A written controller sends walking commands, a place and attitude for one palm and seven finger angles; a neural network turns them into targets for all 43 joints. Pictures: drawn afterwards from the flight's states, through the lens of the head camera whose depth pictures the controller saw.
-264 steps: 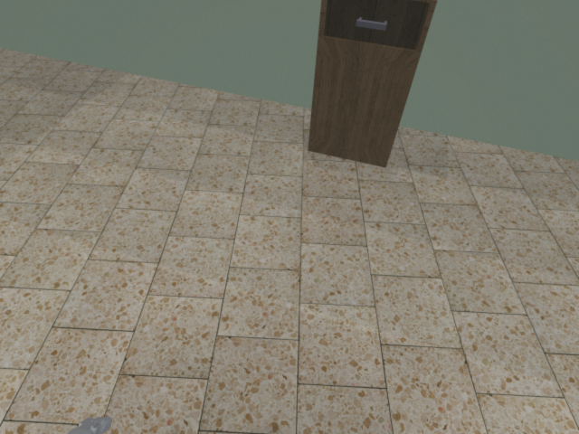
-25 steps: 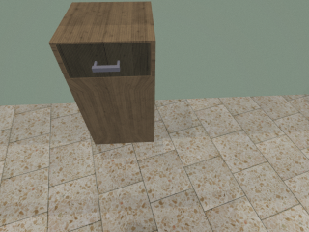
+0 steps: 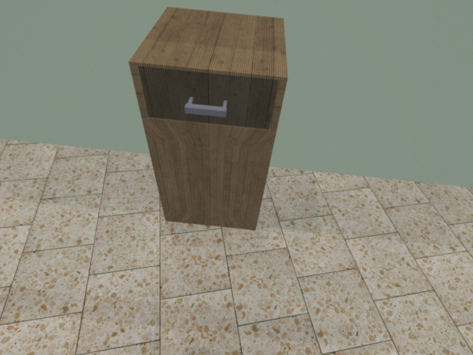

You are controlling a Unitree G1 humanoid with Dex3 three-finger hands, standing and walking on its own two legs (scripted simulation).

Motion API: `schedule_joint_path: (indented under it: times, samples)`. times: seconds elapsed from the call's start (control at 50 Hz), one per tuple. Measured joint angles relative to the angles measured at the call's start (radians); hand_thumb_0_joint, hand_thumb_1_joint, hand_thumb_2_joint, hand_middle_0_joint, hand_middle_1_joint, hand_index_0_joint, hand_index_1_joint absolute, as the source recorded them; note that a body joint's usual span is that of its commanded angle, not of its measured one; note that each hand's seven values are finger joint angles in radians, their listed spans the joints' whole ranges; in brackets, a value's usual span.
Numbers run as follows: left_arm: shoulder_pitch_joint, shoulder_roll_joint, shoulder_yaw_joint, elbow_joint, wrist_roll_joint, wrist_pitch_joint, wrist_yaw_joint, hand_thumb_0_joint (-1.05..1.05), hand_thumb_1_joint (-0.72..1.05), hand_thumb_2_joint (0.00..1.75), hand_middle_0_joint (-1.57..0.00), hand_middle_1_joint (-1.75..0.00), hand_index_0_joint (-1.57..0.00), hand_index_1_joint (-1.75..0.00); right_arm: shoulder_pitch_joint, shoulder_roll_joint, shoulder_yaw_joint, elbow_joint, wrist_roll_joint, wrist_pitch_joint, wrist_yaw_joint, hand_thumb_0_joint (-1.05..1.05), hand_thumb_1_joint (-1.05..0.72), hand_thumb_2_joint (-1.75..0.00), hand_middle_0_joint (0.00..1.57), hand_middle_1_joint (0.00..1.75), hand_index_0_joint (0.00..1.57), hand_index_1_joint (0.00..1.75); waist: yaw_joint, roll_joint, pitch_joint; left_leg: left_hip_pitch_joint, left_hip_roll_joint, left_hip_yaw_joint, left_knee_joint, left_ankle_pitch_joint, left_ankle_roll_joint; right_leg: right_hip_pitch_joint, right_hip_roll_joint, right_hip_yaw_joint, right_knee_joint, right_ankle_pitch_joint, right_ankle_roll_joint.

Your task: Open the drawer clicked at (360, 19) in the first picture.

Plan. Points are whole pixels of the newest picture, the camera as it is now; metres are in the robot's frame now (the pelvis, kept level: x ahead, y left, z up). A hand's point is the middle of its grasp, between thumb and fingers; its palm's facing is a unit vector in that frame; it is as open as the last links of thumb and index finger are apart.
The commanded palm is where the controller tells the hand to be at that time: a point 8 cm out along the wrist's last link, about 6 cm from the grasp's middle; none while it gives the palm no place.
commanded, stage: take the last steps up to it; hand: left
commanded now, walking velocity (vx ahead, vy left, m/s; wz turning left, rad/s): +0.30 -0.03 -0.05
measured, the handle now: (206, 106) +0.78 +0.16 -0.03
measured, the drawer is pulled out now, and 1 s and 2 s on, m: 0.00 0.00 0.00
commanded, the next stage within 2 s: come to a stop and stand still in 0.54 s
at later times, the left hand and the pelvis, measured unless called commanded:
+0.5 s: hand (183, 288) +0.28 +0.14 -0.16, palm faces -0.02 -0.98 -0.20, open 7.4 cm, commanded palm none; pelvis +0.16 -0.03 -0.01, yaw -1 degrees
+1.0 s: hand (168, 302) +0.25 +0.16 -0.17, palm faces +0.02 -0.98 -0.18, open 7.4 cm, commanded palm none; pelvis +0.25 -0.02 +0.01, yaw -2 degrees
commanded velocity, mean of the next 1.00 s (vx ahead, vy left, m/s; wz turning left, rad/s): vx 0.05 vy -0.05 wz -0.01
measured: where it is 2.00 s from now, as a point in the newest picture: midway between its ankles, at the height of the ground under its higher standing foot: outside the picture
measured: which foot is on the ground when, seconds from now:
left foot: down 0.00-0.40, up 0.42-0.74, down 0.76-1.00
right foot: up 0.00-0.38, down 0.40-0.84, up 0.86-1.00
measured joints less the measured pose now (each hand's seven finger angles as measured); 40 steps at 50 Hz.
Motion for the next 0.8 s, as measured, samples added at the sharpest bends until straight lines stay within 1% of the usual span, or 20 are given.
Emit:
schedule_joint_path:
  times: [0.02,0.06,0.08,0.12,0.18,0.24,0.3,0.36,0.4,0.42,0.46,0.48,0.5,0.54,0.58,0.64,0.7,0.74,0.76,0.8]
  samples:
    - [0.0,0.002,0.001,0.01,0.003,0.012,-0.002,0.0,0.91,0.9,-0.2,-0.3,-0.2,-0.3,0.006,0.01,0.004,-0.003,-0.001,-0.008,-0.004,0.01,-0.91,-0.9,0.19,0.3,0.2,0.29,-0.006,-0.004,0.001,0.013,-0.001,0.008,-0.002,-0.014,0.004,-0.044,0.008,0.015,0.106,-0.03,-0.01]
    - [-0.014,0.006,0.005,0.019,0.005,0.021,-0.01,0.01,0.91,0.9,-0.2,-0.3,-0.2,-0.29,0.029,0.023,0.007,-0.002,-0.001,-0.02,-0.017,0.0,-0.92,-0.9,0.2,0.3,0.2,0.29,-0.024,-0.005,0.002,0.051,-0.008,0.014,-0.043,-0.02,0.009,-0.13,0.017,0.027,0.277,-0.01,-0.022]
    - [-0.027,0.009,0.007,0.018,0.006,0.019,-0.014,0.01,0.91,0.9,-0.2,-0.3,-0.2,-0.29,0.044,0.028,0.01,0.004,0.0,-0.025,-0.022,0.0,-0.92,-0.9,0.2,0.3,0.2,0.29,-0.03,-0.004,0.005,0.075,-0.012,0.015,-0.074,-0.011,0.007,-0.166,0.017,0.029,0.327,0.017,-0.023]
    - [-0.06,0.013,0.009,0.004,0.006,0.012,-0.018,0.01,0.91,0.9,-0.2,-0.3,-0.2,-0.29,0.075,0.036,0.016,0.023,0.002,-0.032,-0.028,0.0,-0.92,-0.9,0.2,0.3,0.2,0.29,-0.036,-0.003,0.012,0.121,-0.024,0.017,-0.134,0.006,0.01,-0.225,0.013,0.032,0.369,0.072,-0.017]
    - [-0.122,0.016,0.011,-0.026,0.002,0.003,-0.018,0.01,0.91,0.9,-0.2,-0.3,-0.2,-0.29,0.123,0.051,0.022,0.059,0.005,-0.037,-0.032,0.0,-0.92,-0.9,0.2,0.3,0.2,0.29,-0.04,-0.001,0.021,0.183,-0.037,0.018,-0.201,0.015,0.012,-0.285,0.004,0.034,0.344,0.126,-0.006]
    - [-0.188,0.015,0.012,-0.056,-0.001,0.001,-0.018,0.01,0.91,0.9,-0.2,-0.3,-0.19,-0.29,0.161,0.063,0.022,0.09,0.004,-0.033,-0.032,0.0,-0.92,-0.9,0.2,0.3,0.2,0.29,-0.049,0.004,0.032,0.233,-0.043,0.022,-0.228,0.0,0.004,-0.306,-0.003,0.029,0.242,0.163,-0.004]
    - [-0.249,0.01,0.013,-0.082,-0.003,-0.002,-0.018,0.01,0.91,0.9,-0.2,-0.3,-0.19,-0.29,0.187,0.066,0.018,0.113,0.0,-0.028,-0.03,0.0,-0.91,-0.9,0.2,0.3,0.2,0.29,-0.068,0.012,0.044,0.271,-0.04,0.03,-0.219,-0.04,-0.011,-0.295,0.002,0.02,0.122,0.187,-0.013]
    - [-0.296,0.006,0.013,-0.105,-0.003,-0.011,-0.019,0.0,0.91,0.9,-0.2,-0.3,-0.19,-0.29,0.205,0.064,0.014,0.128,-0.002,-0.021,-0.03,0.01,-0.91,-0.9,0.2,0.3,0.2,0.29,-0.088,0.027,0.056,0.296,-0.024,0.035,-0.17,-0.105,-0.033,-0.247,0.023,0.004,0.021,0.198,-0.031]
    - [-0.313,0.006,0.011,-0.123,0.0,-0.035,-0.02,0.0,0.91,0.9,-0.2,-0.3,-0.19,-0.29,0.221,0.063,0.013,0.137,0.003,-0.018,-0.028,0.01,-0.91,-0.9,0.2,0.3,0.2,0.29,-0.088,0.035,0.059,0.274,-0.002,0.03,-0.055,-0.177,-0.044,-0.189,0.042,-0.012,-0.054,0.25,-0.054]
    - [-0.322,0.003,0.013,-0.128,0.001,-0.051,-0.017,0.0,0.91,0.9,-0.2,-0.3,-0.19,-0.29,0.212,0.061,0.012,0.142,0.009,-0.012,-0.025,0.01,-0.91,-0.9,0.2,0.3,0.2,0.29,-0.085,0.045,0.068,0.224,0.014,0.014,0.081,-0.202,-0.033,-0.194,0.05,-0.019,-0.023,0.255,-0.069]
    - [-0.326,-0.006,0.009,-0.136,-0.006,-0.067,-0.011,0.0,0.91,0.9,-0.2,-0.3,-0.2,-0.29,0.18,0.053,0.01,0.137,0.018,0.005,-0.022,0.01,-0.91,-0.9,0.2,0.3,0.2,0.29,-0.084,0.055,0.083,0.088,0.012,-0.051,0.397,-0.224,-0.007,-0.182,0.061,-0.034,0.014,0.209,-0.088]
    - [-0.32,-0.011,0.006,-0.136,-0.008,-0.066,-0.007,0.0,0.91,0.9,-0.2,-0.3,-0.2,-0.29,0.161,0.047,0.007,0.129,0.018,0.01,-0.021,0.01,-0.91,-0.9,0.2,0.3,0.2,0.29,-0.081,0.058,0.083,0.023,0.011,-0.069,0.513,-0.201,0.001,-0.164,0.067,-0.04,0.001,0.197,-0.092]
    - [-0.312,-0.018,0.003,-0.133,-0.009,-0.062,-0.003,0.0,0.91,0.9,-0.2,-0.3,-0.2,-0.29,0.14,0.04,0.004,0.119,0.015,0.014,-0.02,0.01,-0.91,-0.9,0.2,0.3,0.2,0.29,-0.079,0.062,0.081,-0.035,0.014,-0.078,0.587,-0.163,0.005,-0.143,0.075,-0.045,-0.025,0.196,-0.091]
    - [-0.288,-0.03,0.0,-0.119,-0.009,-0.057,0.007,0.0,0.91,0.9,-0.2,-0.3,-0.2,-0.29,0.098,0.025,-0.001,0.092,0.009,0.016,-0.019,0.01,-0.91,-0.9,0.2,0.3,0.2,0.29,-0.077,0.066,0.068,-0.126,0.029,-0.08,0.622,-0.1,0.001,-0.101,0.088,-0.051,-0.092,0.216,-0.086]
    - [-0.264,-0.024,0.014,-0.112,-0.012,-0.058,0.023,-0.02,0.94,0.9,-0.21,-0.3,-0.2,-0.3,0.062,0.017,-0.003,0.06,0.005,0.015,-0.02,0.01,-0.91,-0.9,0.19,0.3,0.2,0.29,-0.075,0.065,0.048,-0.184,0.042,-0.076,0.561,-0.071,-0.009,-0.067,0.099,-0.057,-0.153,0.232,-0.089]
    - [-0.233,-0.007,0.01,-0.093,-0.005,-0.05,0.019,-0.02,0.95,0.9,-0.21,-0.3,-0.2,-0.3,0.017,0.01,-0.003,0.023,0.004,0.013,-0.018,0.01,-0.91,-0.9,0.19,0.3,0.19,0.29,-0.066,0.059,0.025,-0.211,0.053,-0.059,0.406,-0.049,-0.024,-0.026,0.107,-0.06,-0.215,0.241,-0.087]
    - [-0.203,-0.002,0.004,-0.073,-0.002,-0.041,0.014,-0.01,0.94,0.9,-0.2,-0.3,-0.2,-0.3,-0.019,0.003,0.002,0.005,0.006,0.008,-0.021,0.0,-0.92,-0.9,0.19,0.3,0.19,0.29,-0.046,0.052,0.015,-0.18,0.047,-0.051,0.236,-0.033,-0.032,0.006,0.111,-0.058,-0.235,0.23,-0.076]
    - [-0.185,-0.003,-0.002,-0.058,-0.006,-0.031,0.015,-0.01,0.93,0.9,-0.2,-0.3,-0.2,-0.3,-0.037,-0.002,0.012,0.003,0.009,0.001,-0.024,0.0,-0.92,-0.9,0.19,0.3,0.19,0.29,-0.033,0.051,0.014,-0.121,0.038,-0.053,0.09,0.047,-0.04,0.022,0.115,-0.055,-0.219,0.207,-0.064]
    - [-0.174,-0.007,-0.007,-0.05,-0.01,-0.025,0.017,-0.01,0.93,0.9,-0.2,-0.3,-0.2,-0.3,-0.041,-0.005,0.018,0.003,0.01,-0.004,-0.026,0.0,-0.92,-0.9,0.19,0.3,0.19,0.29,-0.028,0.059,0.011,-0.084,0.04,-0.056,0.021,0.096,-0.032,0.024,0.121,-0.056,-0.199,0.189,-0.056]
    - [-0.164,-0.003,-0.013,-0.031,-0.014,-0.01,0.021,-0.01,0.92,0.9,-0.2,-0.3,-0.2,-0.3,-0.055,0.012,0.029,0.017,0.011,-0.004,-0.032,0.0,-0.92,-0.9,0.19,0.3,0.19,0.29,-0.019,0.029,0.013,-0.053,0.022,-0.045,0.001,0.069,-0.003,0.036,0.102,-0.046,-0.178,0.164,-0.039]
